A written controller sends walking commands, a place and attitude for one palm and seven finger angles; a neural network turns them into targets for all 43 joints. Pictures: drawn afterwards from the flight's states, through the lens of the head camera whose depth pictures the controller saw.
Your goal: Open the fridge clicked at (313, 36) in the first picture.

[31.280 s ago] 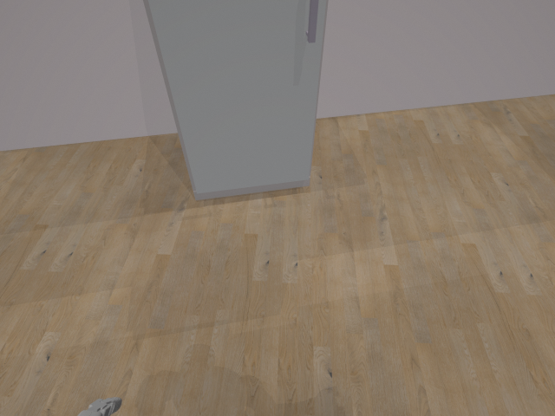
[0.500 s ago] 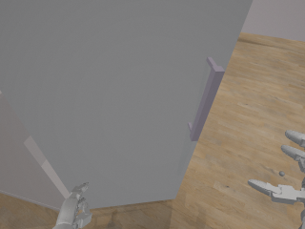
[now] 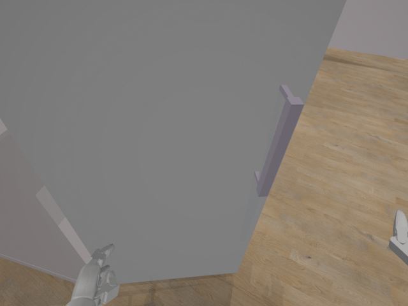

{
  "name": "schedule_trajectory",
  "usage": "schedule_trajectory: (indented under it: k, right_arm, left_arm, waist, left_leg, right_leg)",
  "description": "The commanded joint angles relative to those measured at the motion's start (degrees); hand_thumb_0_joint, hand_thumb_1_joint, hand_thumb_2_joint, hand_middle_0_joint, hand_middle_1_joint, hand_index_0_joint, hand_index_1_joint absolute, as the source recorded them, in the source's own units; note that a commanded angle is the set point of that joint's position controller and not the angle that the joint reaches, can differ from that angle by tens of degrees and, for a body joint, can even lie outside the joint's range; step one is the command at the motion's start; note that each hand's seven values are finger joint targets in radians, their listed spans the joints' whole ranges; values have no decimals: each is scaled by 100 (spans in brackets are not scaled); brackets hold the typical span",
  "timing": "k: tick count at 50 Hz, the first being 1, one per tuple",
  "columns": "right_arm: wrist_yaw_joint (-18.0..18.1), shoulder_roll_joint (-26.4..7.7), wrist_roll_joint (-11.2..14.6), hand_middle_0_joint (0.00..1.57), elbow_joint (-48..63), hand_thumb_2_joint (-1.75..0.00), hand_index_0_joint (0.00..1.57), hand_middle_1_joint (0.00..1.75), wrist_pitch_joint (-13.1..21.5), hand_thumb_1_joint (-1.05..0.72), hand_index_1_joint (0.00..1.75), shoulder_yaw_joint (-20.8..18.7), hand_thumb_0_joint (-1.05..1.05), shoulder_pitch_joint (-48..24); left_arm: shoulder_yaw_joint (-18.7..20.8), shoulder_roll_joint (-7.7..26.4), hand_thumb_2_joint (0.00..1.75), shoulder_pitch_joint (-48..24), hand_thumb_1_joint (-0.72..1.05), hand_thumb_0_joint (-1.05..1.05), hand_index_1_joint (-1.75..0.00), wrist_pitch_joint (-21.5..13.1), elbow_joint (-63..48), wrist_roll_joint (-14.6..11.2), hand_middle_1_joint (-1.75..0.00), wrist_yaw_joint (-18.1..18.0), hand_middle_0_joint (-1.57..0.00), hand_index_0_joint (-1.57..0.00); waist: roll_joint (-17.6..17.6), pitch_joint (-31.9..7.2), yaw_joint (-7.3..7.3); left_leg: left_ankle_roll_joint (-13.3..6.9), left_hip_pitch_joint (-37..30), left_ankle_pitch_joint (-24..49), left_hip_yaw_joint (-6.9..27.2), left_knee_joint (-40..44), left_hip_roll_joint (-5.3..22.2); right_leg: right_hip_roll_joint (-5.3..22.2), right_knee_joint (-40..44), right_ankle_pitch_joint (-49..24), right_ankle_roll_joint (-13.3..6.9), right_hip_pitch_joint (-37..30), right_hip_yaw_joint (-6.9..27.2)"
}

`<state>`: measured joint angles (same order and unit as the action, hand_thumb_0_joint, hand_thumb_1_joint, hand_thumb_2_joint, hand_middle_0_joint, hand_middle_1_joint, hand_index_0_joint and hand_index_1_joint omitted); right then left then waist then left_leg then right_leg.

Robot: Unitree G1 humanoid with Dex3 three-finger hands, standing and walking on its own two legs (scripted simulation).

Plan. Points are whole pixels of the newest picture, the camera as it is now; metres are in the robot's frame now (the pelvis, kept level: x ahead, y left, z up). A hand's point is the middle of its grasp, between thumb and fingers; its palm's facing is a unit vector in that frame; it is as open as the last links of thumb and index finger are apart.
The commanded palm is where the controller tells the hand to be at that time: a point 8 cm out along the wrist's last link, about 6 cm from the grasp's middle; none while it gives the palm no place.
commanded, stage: draw the hand back to the body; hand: right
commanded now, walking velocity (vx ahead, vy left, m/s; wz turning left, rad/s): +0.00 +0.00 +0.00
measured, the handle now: (272, 147) +0.39 -0.14 +0.14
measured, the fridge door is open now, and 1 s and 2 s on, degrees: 68 68 68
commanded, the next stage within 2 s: step back with the hand held close in 0.30 s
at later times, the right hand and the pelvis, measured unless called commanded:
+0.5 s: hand (396, 236) +0.18 -0.27 +0.16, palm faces +0.49 +0.78 -0.39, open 7.4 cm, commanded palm +0.13 -0.30 +0.17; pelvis -0.01 +0.00 +0.00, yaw -1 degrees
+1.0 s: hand out of the picture +0.11 -0.29 +0.15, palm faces +0.48 +0.76 -0.43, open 7.4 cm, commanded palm +0.04 -0.33 +0.17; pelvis -0.09 -0.02 -0.02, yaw -1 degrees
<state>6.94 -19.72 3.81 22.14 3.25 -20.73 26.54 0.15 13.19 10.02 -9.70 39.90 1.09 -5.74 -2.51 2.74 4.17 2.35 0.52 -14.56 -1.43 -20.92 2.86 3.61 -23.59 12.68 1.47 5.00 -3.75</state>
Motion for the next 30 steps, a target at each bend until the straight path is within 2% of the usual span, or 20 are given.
schedule_trajectory:
  k: [1,8,11,13,15,16,20,21,22,23,24,26,28,30]
  right_arm:
    - [107,-965,10,20,1063,-90,20,30,332,-90,30,-569,0,-701]
    - [134,-1040,-10,20,1303,-90,20,30,337,-90,30,-579,0,-775]
    - [138,-1097,-5,20,1248,-90,20,30,332,-90,30,-649,0,-712]
    - [131,-1069,12,20,1287,-90,20,30,337,-90,30,-643,0,-655]
    - [114,-1011,27,20,1180,-90,20,30,323,-90,30,-610,0,-642]
    - [113,-1046,20,20,1096,-90,20,30,307,-90,30,-644,0,-629]
    - [99,-1008,27,20,1101,-90,20,30,338,-90,30,-614,0,-688]
    - [69,-838,-9,20,1242,-90,20,30,353,-90,30,-330,0,-978]
    - [96,-1626,-43,20,1588,-90,20,30,545,-90,30,-991,0,-1433]
    - [47,-1123,-74,20,1151,-90,20,30,534,-90,30,-619,0,-938]
    - [39,-1038,-106,20,1116,-90,20,30,522,-90,30,-518,0,-769]
    - [72,-1184,-125,20,1322,-90,20,30,565,-90,30,-666,0,-513]
    - [105,-1179,-101,20,1417,-90,20,30,557,-90,30,-743,0,30]
    - [127,-1255,-66,20,1543,-90,20,30,552,-90,30,-877,0,303]
  left_arm:
    - [214,681,90,-745,90,0,-30,-287,-875,21,-30,-42,-20,-20]
    - [175,628,90,-793,90,0,-30,-310,-901,44,-30,-38,-20,-20]
    - [179,629,90,-796,90,0,-30,-312,-877,53,-30,-45,-20,-20]
    - [168,609,90,-793,90,0,-30,-301,-904,45,-30,-36,-20,-20]
    - [158,599,90,-816,90,0,-30,-280,-895,34,-30,-30,-20,-20]
    - [168,608,90,-822,90,0,-30,-273,-874,36,-30,-37,-20,-20]
    - [175,609,90,-814,90,0,-30,-267,-891,27,-30,-30,-20,-20]
    - [162,616,90,-852,90,0,-30,-299,-894,36,-30,-26,-20,-20]
    - [119,724,90,-884,90,0,-30,-127,-1134,-29,-30,11,-20,-20]
    - [85,602,90,-846,90,0,-30,-18,-1018,-14,-30,26,-20,-20]
    - [96,599,90,-823,90,0,-30,40,-1093,-12,-30,44,-20,-20]
    - [136,600,90,-744,90,0,-30,108,-1207,-24,-30,31,-20,-20]
    - [171,598,90,-644,90,0,-30,204,-1361,-48,-30,22,-20,-20]
    - [203,619,90,-626,90,0,-30,297,-1482,-70,-30,14,-20,-20]
  waist:
    - [52,-308,-50]
    - [-346,-505,1]
    - [-115,-484,7]
    - [-120,-518,15]
    - [-87,-365,9]
    - [-182,-311,12]
    - [0,-283,-6]
    - [-101,-283,-46]
    - [-110,-2,-240]
    - [138,-137,-304]
    - [217,-227,-287]
    - [196,-691,-258]
    - [48,-1211,-229]
    - [74,-1437,-212]
  left_leg:
    - [-249,422,1165,-221,386,-340]
    - [-269,290,1191,-208,356,-333]
    - [-274,243,1256,-221,382,-349]
    - [-263,221,1306,-226,354,-343]
    - [-257,301,1250,-223,382,-354]
    - [-269,324,1187,-214,427,-347]
    - [-245,352,1067,-226,437,-350]
    - [-244,389,1100,-212,455,-337]
    - [-211,1153,1589,163,515,-40]
    - [-238,1230,1716,161,422,161]
    - [-266,1268,1803,215,363,235]
    - [-285,1168,2164,178,121,294]
    - [-249,1020,2404,105,-224,273]
    - [-216,1029,2345,53,-434,201]
  right_leg:
    - [-231,304,-1145,-188,-311,-128]
    - [-257,317,-1219,-174,-409,-90]
    - [-268,305,-1238,-177,-395,-83]
    - [-265,311,-1283,-173,-391,-81]
    - [-258,327,-1234,-170,-357,-87]
    - [-252,335,-1173,-167,-355,-95]
    - [-251,359,-1050,-172,-324,-92]
    - [-270,341,-1061,-192,-378,-109]
    - [-85,-66,-909,-242,129,-37]
    - [-99,-281,-883,-230,216,24]
    - [-79,-366,-1019,-212,208,39]
    - [-65,-521,-1433,-204,136,16]
    - [23,-586,-2057,-206,30,10]
    - [86,-615,-2456,-203,51,40]
